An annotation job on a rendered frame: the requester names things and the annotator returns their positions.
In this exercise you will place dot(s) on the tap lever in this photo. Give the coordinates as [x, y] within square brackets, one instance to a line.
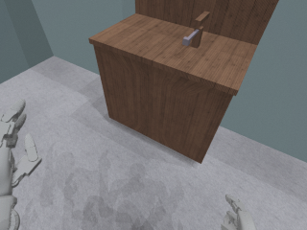
[186, 40]

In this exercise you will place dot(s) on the robot right hand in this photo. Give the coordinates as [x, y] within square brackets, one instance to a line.
[243, 220]

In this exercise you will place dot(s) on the counter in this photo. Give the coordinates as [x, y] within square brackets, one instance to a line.
[175, 94]

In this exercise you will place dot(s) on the robot left forearm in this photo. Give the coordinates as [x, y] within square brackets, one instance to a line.
[9, 218]

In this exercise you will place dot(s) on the robot left hand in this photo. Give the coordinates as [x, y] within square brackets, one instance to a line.
[10, 124]

